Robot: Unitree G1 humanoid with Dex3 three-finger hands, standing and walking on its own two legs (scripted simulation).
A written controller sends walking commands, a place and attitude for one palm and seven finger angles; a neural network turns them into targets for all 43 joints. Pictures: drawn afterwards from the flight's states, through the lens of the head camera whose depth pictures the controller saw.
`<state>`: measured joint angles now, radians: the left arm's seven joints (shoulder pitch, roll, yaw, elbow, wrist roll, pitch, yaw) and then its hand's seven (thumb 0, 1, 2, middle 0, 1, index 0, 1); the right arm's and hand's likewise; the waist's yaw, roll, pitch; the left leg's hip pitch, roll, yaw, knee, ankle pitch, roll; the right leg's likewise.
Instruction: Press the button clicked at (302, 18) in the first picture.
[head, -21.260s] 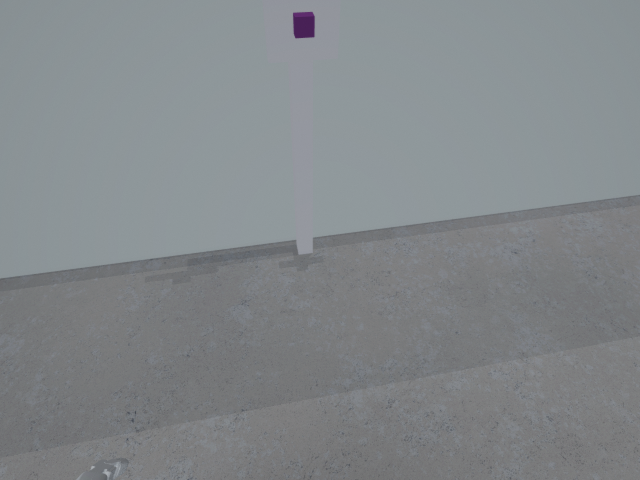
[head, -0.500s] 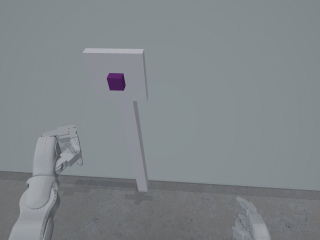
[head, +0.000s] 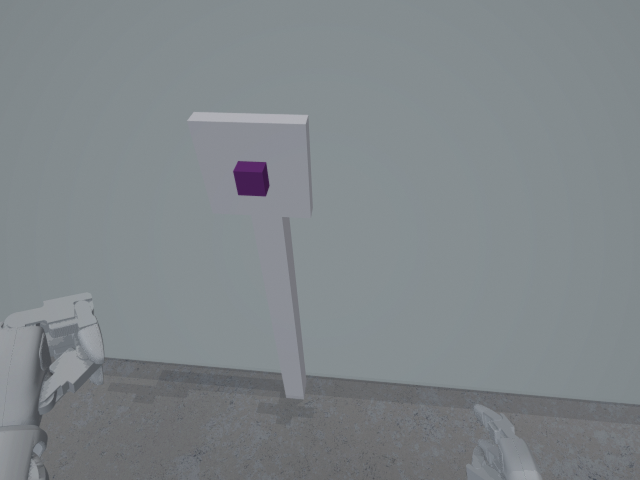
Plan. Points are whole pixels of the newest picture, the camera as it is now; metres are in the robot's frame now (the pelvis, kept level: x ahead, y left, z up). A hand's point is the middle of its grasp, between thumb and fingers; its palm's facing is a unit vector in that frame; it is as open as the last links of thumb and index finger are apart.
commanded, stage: draw the hand back to the body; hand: left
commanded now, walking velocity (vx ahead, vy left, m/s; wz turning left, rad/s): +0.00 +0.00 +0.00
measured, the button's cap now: (252, 177) +0.52 +0.18 +0.12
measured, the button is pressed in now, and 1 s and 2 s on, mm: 0 0 0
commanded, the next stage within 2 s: step back with the hand held close in 0.26 s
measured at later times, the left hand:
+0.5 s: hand (87, 352) +0.17 +0.24 +0.16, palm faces +0.42 -0.81 -0.41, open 3.1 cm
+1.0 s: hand (56, 405) +0.13 +0.25 +0.15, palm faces +0.35 -0.79 -0.50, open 3.1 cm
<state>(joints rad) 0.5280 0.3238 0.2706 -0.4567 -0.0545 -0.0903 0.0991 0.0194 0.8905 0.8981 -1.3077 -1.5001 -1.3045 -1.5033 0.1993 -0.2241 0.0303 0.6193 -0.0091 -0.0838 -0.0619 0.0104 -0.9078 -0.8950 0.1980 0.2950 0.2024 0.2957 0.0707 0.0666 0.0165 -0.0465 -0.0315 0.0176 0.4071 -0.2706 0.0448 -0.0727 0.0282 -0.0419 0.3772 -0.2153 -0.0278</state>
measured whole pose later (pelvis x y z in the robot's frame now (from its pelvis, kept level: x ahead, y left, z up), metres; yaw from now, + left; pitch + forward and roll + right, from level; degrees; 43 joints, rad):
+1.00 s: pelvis -0.07 +0.01 -0.02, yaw -1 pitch +1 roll +0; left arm 0.61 0.39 0.38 -0.57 0.00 -0.22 0.14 0.02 0.89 0.90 -1.31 -1.50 -1.31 -1.50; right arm 0.21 -0.22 0.00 0.52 0.00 -0.05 -0.08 0.01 -0.91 -0.89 0.20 0.29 0.20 0.30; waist 0.01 0.00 0.01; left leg -0.35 -0.05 0.06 0.58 -0.25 0.08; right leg -0.39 0.00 -0.01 0.57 -0.19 0.00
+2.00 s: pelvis -0.27 -0.01 -0.01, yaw -2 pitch +0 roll +0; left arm 0.65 0.42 0.35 -0.59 -0.03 -0.19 0.14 0.02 0.89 0.90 -1.31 -1.50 -1.31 -1.50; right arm 0.23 -0.22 0.00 0.55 0.00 -0.08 -0.07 0.01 -0.91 -0.90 0.20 0.29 0.20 0.30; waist -0.04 -0.04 -0.03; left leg -0.36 -0.05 0.02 0.52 -0.21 0.04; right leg -0.22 0.03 -0.05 0.53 -0.31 -0.04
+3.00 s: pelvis -0.32 +0.01 -0.01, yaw +4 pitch -1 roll +0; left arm 0.31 0.23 0.03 1.04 0.01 0.02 0.02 0.02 0.90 0.90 -0.78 -0.99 -0.78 -0.96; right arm 0.27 -0.17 -0.01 1.03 -0.02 0.03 -0.03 0.00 -0.91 -0.89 0.20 0.29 0.20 0.30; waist 0.01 0.00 0.08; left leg -0.22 0.00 -0.01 0.51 -0.26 0.00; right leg -0.23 0.06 -0.04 0.48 -0.22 -0.06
